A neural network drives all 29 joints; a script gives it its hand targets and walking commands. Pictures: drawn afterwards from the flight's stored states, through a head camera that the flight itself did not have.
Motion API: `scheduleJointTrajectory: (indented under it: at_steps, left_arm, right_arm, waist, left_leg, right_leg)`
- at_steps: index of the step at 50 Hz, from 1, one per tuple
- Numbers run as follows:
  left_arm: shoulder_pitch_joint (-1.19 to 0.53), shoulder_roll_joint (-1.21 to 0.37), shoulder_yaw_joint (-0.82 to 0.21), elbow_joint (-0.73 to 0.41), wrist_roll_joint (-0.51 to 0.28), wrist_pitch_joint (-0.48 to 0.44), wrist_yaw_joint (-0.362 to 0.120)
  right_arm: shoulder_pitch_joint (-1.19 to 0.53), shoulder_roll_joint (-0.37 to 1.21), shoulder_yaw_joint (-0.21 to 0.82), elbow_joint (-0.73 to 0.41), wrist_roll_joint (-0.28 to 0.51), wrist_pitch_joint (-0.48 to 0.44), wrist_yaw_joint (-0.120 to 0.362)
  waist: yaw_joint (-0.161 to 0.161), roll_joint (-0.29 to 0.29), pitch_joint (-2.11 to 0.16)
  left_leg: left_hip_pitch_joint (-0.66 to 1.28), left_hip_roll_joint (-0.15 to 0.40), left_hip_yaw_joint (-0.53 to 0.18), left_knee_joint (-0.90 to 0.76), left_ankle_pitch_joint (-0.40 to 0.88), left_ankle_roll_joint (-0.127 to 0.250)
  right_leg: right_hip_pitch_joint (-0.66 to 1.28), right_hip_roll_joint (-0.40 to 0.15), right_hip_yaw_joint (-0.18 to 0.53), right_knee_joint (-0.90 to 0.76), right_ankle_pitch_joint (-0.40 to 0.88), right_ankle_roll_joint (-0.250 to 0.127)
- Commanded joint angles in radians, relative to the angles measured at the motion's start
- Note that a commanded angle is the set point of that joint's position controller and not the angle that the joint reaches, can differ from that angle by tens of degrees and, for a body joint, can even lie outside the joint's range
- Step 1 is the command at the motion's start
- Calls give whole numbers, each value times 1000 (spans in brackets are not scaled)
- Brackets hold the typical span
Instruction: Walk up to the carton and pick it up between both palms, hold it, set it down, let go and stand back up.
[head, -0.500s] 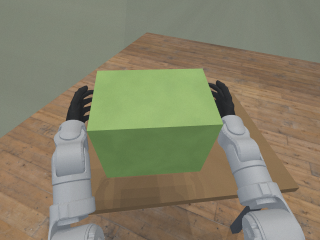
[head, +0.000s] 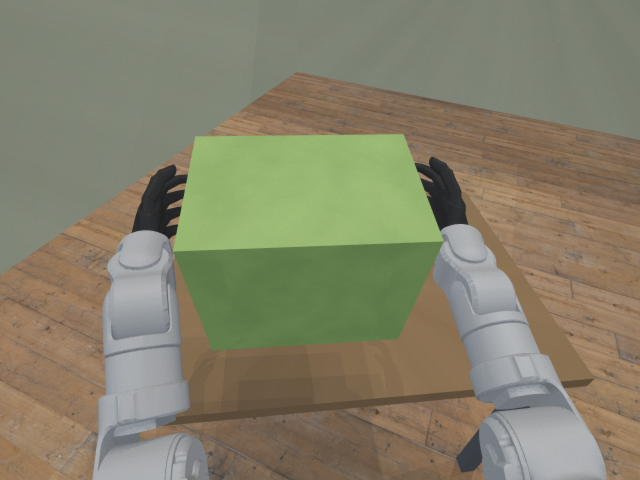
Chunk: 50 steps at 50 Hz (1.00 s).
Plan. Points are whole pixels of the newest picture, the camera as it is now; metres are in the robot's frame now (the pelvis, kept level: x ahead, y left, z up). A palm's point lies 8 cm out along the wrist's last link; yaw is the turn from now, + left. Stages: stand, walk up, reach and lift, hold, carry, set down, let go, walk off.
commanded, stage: hold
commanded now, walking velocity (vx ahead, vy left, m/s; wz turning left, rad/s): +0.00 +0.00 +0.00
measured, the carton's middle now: (304, 245) +0.38 +0.00 +0.13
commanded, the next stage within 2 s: set down in 1.28 s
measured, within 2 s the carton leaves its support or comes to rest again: neither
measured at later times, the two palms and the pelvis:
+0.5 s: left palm (157, 229) +0.37 +0.17 +0.18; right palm (446, 216) +0.36 -0.18 +0.19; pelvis +0.00 +0.00 +0.00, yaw +0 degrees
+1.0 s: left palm (159, 233) +0.36 +0.17 +0.18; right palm (446, 220) +0.36 -0.18 +0.18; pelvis +0.00 +0.00 +0.00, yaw +0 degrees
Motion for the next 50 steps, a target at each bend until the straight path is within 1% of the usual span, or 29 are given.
scheduleJointTrajectory:
  at_steps: [1,2,4,6,7,8,11,12,13,14,17,19,20,23,25,26,27,28,29,31,32,34,36,39,40,43,47,48,50]
  left_arm:
    - [-581,-431,-419,-120,-149,-73,-116]
    - [-557,-426,-396,-75,-130,-69,-114]
    - [-564,-418,-373,-32,-120,-66,-116]
    - [-560,-432,-371,-44,-119,-67,-116]
    - [-592,-420,-359,-12,-117,-70,-117]
    - [-609,-437,-379,-45,-137,-79,-114]
    - [-609,-445,-396,-56,-142,-95,-102]
    - [-631,-446,-402,-37,-149,-97,-103]
    - [-616,-451,-401,-38,-149,-100,-102]
    - [-610,-435,-384,-6,-136,-96,-103]
    - [-627,-423,-364,2,-125,-89,-111]
    - [-623,-422,-357,3,-120,-87,-118]
    - [-618,-434,-370,1,-128,-85,-120]
    - [-586,-421,-359,-7,-118,-83,-123]
    - [-564,-444,-387,-77,-128,-87,-125]
    - [-535,-438,-382,-63,-123,-84,-127]
    - [-546,-443,-406,-120,-132,-92,-122]
    - [-557,-447,-421,-151,-142,-96,-114]
    - [-549,-437,-426,-144,-145,-96,-111]
    - [-528,-428,-421,-137,-132,-90,-106]
    - [-528,-414,-392,-80,-116,-81,-109]
    - [-529,-421,-392,-71,-116,-72,-113]
    - [-533,-426,-392,-80,-115,-67,-116]
    - [-571,-451,-451,-154,-163,-90,-100]
    - [-566,-442,-439,-113,-165,-91,-99]
    - [-548,-443,-436,-115,-160,-92,-103]
    - [-551,-420,-401,-65,-137,-77,-117]
    - [-532,-426,-399,-85,-134,-75,-119]
    - [-545,-427,-407,-134,-137,-81,-118]
  right_arm:
    - [-634,424,320,-237,59,-61,135]
    - [-647,420,322,-231,52,-65,138]
    - [-658,415,302,-189,34,-67,145]
    - [-644,426,299,-186,31,-72,150]
    - [-687,420,297,-175,31,-75,153]
    - [-719,452,316,-219,37,-87,153]
    - [-701,452,321,-203,33,-96,146]
    - [-704,446,303,-200,26,-98,146]
    - [-714,456,314,-213,31,-101,147]
    - [-669,429,288,-151,16,-88,147]
    - [-665,430,273,-106,13,-79,152]
    - [-644,442,262,-81,8,-76,149]
    - [-667,437,259,-114,12,-83,149]
    - [-654,442,284,-121,38,-83,137]
    - [-621,457,314,-176,53,-88,124]
    - [-630,450,337,-203,68,-88,118]
    - [-615,454,346,-215,78,-88,116]
    - [-635,454,362,-261,83,-94,119]
    - [-598,446,350,-242,82,-86,120]
    - [-596,437,362,-242,80,-82,125]
    - [-610,419,342,-209,62,-75,128]
    - [-615,419,324,-212,48,-77,136]
    - [-632,421,329,-213,54,-77,135]
    - [-644,443,353,-272,67,-90,138]
    - [-662,435,344,-268,63,-88,138]
    - [-613,444,337,-250,46,-83,135]
    - [-642,432,322,-229,37,-76,126]
    - [-604,431,316,-204,36,-70,125]
    - [-603,445,340,-226,50,-74,125]
  waist:
    - [-2,105,-346]
    - [21,100,-314]
    - [22,78,-276]
    - [20,69,-300]
    - [35,68,-294]
    - [39,53,-358]
    - [24,52,-395]
    - [11,60,-381]
    - [18,57,-395]
    - [5,62,-331]
    - [14,71,-317]
    - [1,54,-287]
    - [-8,69,-319]
    - [2,79,-316]
    - [-16,77,-360]
    - [-9,78,-364]
    - [-15,92,-396]
    - [-4,98,-420]
    - [-16,103,-381]
    - [7,106,-354]
    - [16,91,-290]
    - [20,83,-253]
    - [19,83,-259]
    - [7,81,-377]
    - [7,69,-377]
    - [-6,54,-378]
    - [1,55,-343]
    - [-10,64,-326]
    - [2,73,-370]
  left_leg:
    - [139,-75,87,0,251,-10]
    - [124,-80,95,-3,233,1]
    - [100,-77,101,-26,164,11]
    - [107,-72,99,-31,165,17]
    - [92,-77,99,-31,137,21]
    - [109,-78,101,-18,167,24]
    - [146,-80,99,7,227,18]
    - [139,-79,100,1,200,15]
    - [139,-82,101,1,194,19]
    - [133,-81,104,-11,165,17]
    - [98,-77,100,-28,118,21]
    - [88,-81,103,-34,120,23]
    - [98,-80,101,-27,132,18]
    - [121,-90,102,4,234,12]
    - [157,-91,96,27,327,-1]
    - [163,-95,94,37,349,-2]
    - [175,-94,89,44,377,-11]
    - [187,-93,86,51,400,-19]
    - [186,-91,86,49,398,-24]
    - [171,-88,87,39,370,-20]
    - [140,-85,91,13,289,-9]
    - [107,-77,93,-13,225,1]
    - [106,-78,98,-13,217,6]
    - [165,-76,87,26,319,-11]
    - [166,-79,89,22,293,-6]
    - [162,-82,91,17,268,4]
    - [121,-89,98,1,217,9]
    - [125,-86,96,1,224,6]
    - [139,-88,95,19,290,2]
  right_leg:
    - [-23,84,-63,-29,116,-9]
    - [-28,76,-56,-38,105,-5]
    - [-40,73,-53,-42,63,-5]
    - [-30,78,-51,-40,70,-6]
    - [-41,72,-51,-43,46,-5]
    - [-30,76,-53,-34,83,-1]
    - [-30,82,-50,-27,137,2]
    - [-42,80,-52,-32,109,0]
    - [-44,79,-51,-33,109,2]
    - [-53,76,-50,-41,88,-3]
    - [-48,71,-45,-39,40,-4]
    - [-37,66,-46,-39,76,3]
    - [-29,68,-44,-37,80,0]
    - [-2,65,-40,-28,178,7]
    - [36,75,-47,-11,280,14]
    - [41,74,-47,-13,299,17]
    - [49,78,-52,-5,309,14]
    - [35,85,-61,-3,297,9]
    - [15,85,-59,-11,277,6]
    - [-1,82,-60,-21,229,0]
    - [-21,79,-58,-36,158,-1]
    - [-33,77,-57,-40,110,-8]
    - [-22,75,-50,-38,117,-6]
    - [-17,91,-60,-22,187,-6]
    - [-26,88,-57,-31,164,-4]
    - [-16,79,-48,-26,194,1]
    - [2,71,-47,-30,172,10]
    - [4,70,-47,-26,183,8]
    - [26,77,-52,-12,234,10]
